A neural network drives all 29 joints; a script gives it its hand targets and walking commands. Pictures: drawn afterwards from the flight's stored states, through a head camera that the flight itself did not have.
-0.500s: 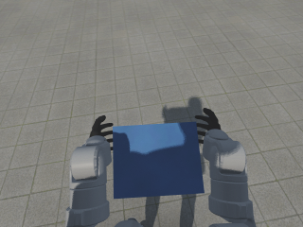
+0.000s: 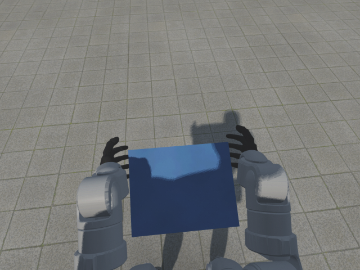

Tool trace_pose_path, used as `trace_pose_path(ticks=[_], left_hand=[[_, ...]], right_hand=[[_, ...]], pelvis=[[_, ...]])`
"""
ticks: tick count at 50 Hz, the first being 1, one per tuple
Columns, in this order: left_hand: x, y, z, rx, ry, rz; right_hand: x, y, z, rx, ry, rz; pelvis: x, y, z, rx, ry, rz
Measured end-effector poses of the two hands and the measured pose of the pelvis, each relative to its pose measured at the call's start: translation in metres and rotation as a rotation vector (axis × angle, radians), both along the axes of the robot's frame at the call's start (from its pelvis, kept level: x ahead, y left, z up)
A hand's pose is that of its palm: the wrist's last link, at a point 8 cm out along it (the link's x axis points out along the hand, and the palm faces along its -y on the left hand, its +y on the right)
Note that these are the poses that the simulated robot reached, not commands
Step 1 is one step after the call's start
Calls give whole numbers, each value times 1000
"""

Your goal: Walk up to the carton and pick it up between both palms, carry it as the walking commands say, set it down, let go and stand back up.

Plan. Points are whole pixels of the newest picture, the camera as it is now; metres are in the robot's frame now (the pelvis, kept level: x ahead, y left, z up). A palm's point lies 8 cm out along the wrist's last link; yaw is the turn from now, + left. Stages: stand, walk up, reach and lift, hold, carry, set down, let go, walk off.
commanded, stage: carry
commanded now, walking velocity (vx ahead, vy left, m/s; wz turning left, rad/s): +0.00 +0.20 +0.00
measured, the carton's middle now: (180, 185) +0.30 +0.01 -0.03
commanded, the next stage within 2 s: none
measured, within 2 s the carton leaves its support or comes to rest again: neither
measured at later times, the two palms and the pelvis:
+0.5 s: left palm (47, 208) +0.21 +0.26 +0.07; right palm (201, 192) +0.23 -0.02 +0.09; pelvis -0.07 +0.10 +0.00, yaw +1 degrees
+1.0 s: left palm out of the picture +0.14 +0.32 +0.09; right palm (163, 234) +0.16 +0.04 +0.10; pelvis -0.13 +0.17 +0.01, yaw +1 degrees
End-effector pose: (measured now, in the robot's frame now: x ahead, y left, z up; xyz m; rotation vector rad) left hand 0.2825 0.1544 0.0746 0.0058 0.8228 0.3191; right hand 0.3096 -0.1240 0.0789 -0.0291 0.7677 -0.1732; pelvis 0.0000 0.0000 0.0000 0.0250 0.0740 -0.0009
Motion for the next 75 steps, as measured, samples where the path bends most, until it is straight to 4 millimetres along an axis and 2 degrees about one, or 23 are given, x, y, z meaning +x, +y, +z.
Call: trace_pose_path(ticks=[4, 8, 12, 15, 19, 23, 26, 32, 36, 40, 43, 46, 54, 60, 75], left_hand=[[-8, 2, 8, 36, -29, -13], [-18, 3, 11, 43, 7, -57], [-23, 12, 18, 35, 3, -89], [-26, 26, 20, 21, -24, -99], [-36, 56, 14, -2, -52, -96], [-60, 90, 2, -31, -17, -46], [-77, 106, 0, -25, 7, -6], [-92, 117, 9, 18, -29, 13], [-101, 118, 11, 30, 1, -33], [-106, 122, 15, 22, 6, -77], [-108, 132, 15, 7, -29, -101], [-118, 148, 13, -10, -38, -92], [-150, 178, 19, -14, -25, -10], [-157, 177, 23, -4, -25, -3], [-153, 140, 14, 4, -9, -84]], right_hand=[[-12, 1, -4, 35, -30, -7], [-34, 2, -3, 34, 5, -44], [-47, 11, 8, 31, 1, -90], [-52, 25, 16, 29, -26, -109], [-60, 55, 19, 12, -54, -113], [-70, 89, 13, -26, -14, -46], [-77, 106, 9, -29, 12, -6], [-91, 117, 2, 18, -24, 9], [-114, 116, -1, 18, 7, -23], [-130, 121, 7, 11, 11, -76], [-136, 131, 14, 9, -24, -110], [-141, 147, 19, -8, -31, -92], [-151, 178, 25, -22, -16, -7], [-160, 177, 24, -16, -16, -3], [-175, 139, 15, -4, 2, -88]], pelvis=[[-11, 6, -5, 0, -10, 10], [-21, 18, 4, 18, -13, 26], [-32, 34, 10, 34, -9, 27], [-40, 50, 10, 38, -5, 28], [-52, 78, 0, 20, -8, 27], [-64, 96, 1, 3, -17, 18], [-73, 104, 3, -10, -16, 16], [-91, 116, -6, -3, -11, 16], [-102, 126, 2, 2, -14, 24], [-112, 140, 7, 14, -11, 26], [-120, 155, 3, -1, -17, 26], [-127, 165, 4, 0, -30, 20], [-142, 176, 8, -17, -43, 22], [-149, 176, 8, -21, -44, 26], [-156, 158, 5, -24, -33, 9]])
